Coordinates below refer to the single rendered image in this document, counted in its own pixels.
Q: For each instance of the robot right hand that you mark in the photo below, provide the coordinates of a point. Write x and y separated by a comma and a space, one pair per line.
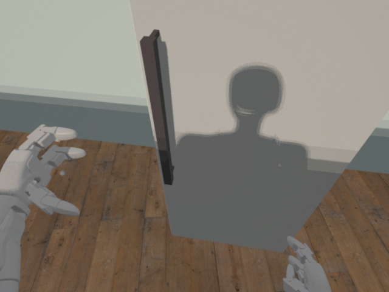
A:
312, 277

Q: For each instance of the handle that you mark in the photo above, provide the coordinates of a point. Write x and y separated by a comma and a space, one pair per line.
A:
150, 55

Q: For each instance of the left robot forearm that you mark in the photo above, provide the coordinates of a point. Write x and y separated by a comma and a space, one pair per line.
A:
13, 213

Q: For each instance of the robot left hand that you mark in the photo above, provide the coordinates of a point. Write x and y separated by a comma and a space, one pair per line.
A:
22, 167

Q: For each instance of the fridge door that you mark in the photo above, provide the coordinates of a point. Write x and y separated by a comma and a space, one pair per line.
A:
267, 102

